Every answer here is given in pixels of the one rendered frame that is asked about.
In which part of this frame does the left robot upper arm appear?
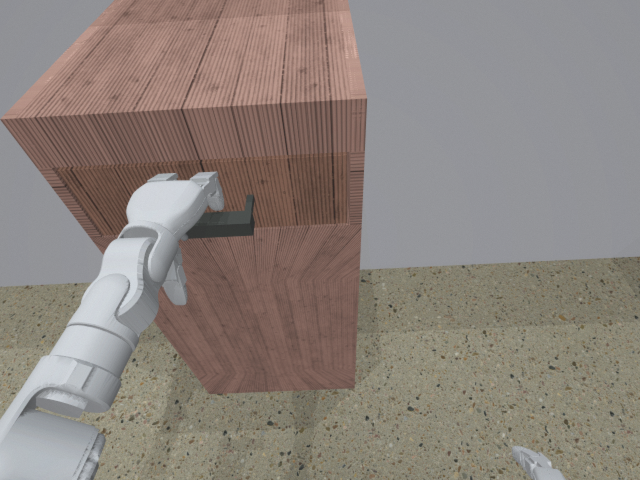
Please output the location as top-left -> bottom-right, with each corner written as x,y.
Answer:
0,408 -> 106,480

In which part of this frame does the drawer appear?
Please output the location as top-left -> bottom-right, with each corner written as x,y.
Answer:
57,152 -> 347,235

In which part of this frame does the robot right hand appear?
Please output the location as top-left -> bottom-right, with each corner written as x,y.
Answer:
512,446 -> 566,480

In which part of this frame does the handle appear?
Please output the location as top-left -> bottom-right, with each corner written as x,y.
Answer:
185,195 -> 255,239

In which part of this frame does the robot left forearm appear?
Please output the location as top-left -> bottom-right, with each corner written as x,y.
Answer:
0,221 -> 178,444

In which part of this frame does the robot left hand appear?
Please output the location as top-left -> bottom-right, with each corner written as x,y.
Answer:
126,172 -> 224,305

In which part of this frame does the cabinet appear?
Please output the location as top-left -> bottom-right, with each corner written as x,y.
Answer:
0,0 -> 367,394

